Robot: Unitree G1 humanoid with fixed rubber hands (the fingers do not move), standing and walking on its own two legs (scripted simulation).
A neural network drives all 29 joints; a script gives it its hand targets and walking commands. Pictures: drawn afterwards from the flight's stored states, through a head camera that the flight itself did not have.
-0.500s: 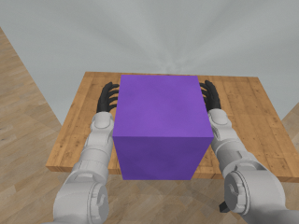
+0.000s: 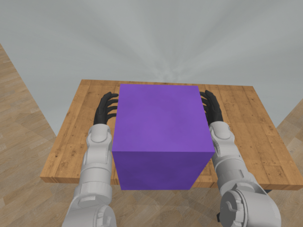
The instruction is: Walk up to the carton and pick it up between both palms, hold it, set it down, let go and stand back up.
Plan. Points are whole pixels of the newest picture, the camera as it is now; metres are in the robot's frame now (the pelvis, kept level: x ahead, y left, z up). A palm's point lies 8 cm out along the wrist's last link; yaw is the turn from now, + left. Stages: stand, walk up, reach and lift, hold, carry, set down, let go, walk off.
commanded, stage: reach and lift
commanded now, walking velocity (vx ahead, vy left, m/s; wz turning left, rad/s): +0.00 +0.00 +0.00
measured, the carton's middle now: (157, 140) +0.35 -0.01 +0.03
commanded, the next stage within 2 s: none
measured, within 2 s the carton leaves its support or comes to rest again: leaves its support in 0.76 s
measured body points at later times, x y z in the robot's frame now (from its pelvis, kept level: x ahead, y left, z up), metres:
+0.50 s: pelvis +0.00 +0.00 +0.00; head +0.02 +0.03 +0.45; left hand +0.39 +0.15 +0.08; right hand +0.39 -0.16 +0.08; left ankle -0.01 +0.13 -0.75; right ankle -0.01 -0.11 -0.75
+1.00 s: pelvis -0.02 +0.00 +0.00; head -0.03 +0.02 +0.45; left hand +0.37 +0.15 +0.12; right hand +0.37 -0.16 +0.11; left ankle -0.01 +0.13 -0.75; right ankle -0.01 -0.11 -0.75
